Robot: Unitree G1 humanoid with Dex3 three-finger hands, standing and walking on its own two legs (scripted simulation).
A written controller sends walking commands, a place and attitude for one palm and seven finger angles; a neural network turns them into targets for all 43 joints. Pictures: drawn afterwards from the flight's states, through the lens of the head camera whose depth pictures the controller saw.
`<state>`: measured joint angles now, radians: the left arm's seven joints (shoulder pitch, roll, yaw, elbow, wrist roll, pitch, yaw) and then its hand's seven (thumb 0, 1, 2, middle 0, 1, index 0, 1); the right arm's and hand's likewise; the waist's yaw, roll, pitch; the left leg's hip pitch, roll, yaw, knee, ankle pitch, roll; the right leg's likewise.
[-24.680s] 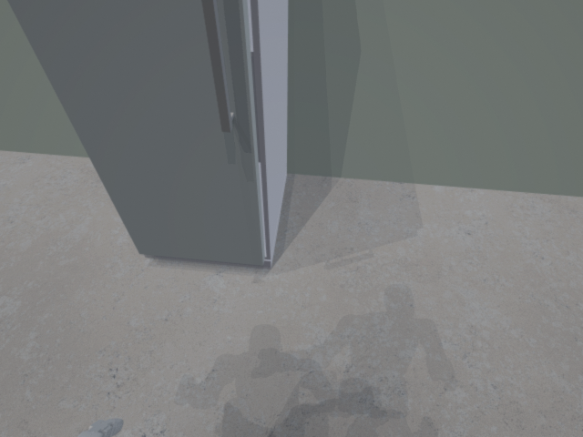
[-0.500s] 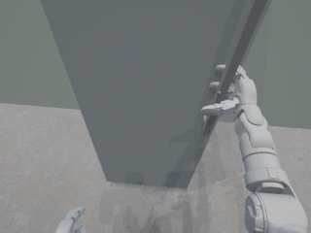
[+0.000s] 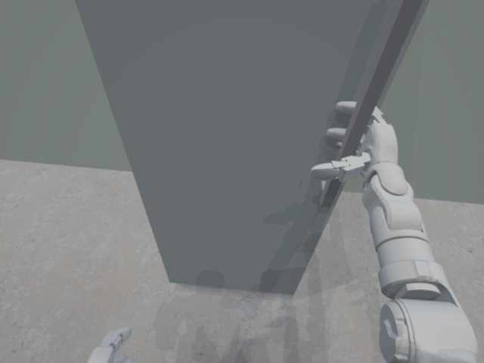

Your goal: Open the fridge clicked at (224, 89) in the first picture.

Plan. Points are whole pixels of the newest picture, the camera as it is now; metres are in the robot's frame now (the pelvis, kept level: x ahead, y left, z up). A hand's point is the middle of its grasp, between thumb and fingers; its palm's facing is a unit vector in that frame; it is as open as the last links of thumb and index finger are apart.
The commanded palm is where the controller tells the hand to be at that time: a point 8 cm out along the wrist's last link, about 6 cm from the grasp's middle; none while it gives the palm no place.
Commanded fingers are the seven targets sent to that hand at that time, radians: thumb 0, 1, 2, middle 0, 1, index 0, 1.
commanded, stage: slide the fingers in behind the handle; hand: right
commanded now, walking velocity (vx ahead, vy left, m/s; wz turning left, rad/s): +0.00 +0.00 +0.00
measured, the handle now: (360, 102) +0.48 -0.14 +0.22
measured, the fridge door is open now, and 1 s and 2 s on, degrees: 0 0 5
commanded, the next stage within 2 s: grip the handle and tug to test in 0.30 s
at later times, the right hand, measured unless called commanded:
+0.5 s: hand (345, 146) +0.44 -0.12 +0.16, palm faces +0.00 +1.00 +0.03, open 13.8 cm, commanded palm +0.41 -0.17 +0.16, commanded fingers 0.00 0.22 -0.42 0.33 1.24 0.33 1.24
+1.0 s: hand (340, 146) +0.43 -0.12 +0.16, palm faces +0.00 +1.00 +0.02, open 6.8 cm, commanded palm +0.41 -0.17 +0.16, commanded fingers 0.00 -0.90 -0.90 0.45 1.40 0.45 1.40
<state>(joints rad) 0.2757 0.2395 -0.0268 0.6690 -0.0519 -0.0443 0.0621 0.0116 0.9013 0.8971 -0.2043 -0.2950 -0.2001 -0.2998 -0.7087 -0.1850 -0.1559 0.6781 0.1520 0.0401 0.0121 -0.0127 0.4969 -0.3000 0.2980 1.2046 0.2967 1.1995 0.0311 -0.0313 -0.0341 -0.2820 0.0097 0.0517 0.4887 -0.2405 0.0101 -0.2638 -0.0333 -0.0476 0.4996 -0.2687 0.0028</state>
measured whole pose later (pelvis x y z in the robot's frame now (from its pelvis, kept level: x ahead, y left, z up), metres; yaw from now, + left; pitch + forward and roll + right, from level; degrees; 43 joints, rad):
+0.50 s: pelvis +0.00 -0.01 +0.00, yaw +0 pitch +2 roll +0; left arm 0.29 0.24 -0.02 0.68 -0.05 -0.05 0.06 0.01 0.90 0.90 -0.20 -0.30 -0.20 -0.30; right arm -0.71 -0.20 -0.16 0.70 0.16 0.01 0.03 -0.01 0.47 -0.31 0.30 1.21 0.30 1.21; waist 0.03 -0.03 -0.03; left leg -0.29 0.02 0.04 0.48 -0.24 0.00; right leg -0.27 -0.03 -0.06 0.50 -0.27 -0.01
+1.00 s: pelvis +0.00 -0.01 +0.00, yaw +0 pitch +2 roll +0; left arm 0.26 0.23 -0.03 0.66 -0.05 -0.04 0.06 0.01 0.90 0.90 -0.20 -0.30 -0.20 -0.30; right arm -0.70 -0.17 -0.14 0.65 0.15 0.07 0.00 0.00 -0.50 -0.73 0.41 1.35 0.40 1.34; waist 0.03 -0.03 -0.03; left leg -0.27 0.02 0.05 0.48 -0.24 0.00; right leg -0.26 -0.02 -0.05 0.50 -0.27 -0.01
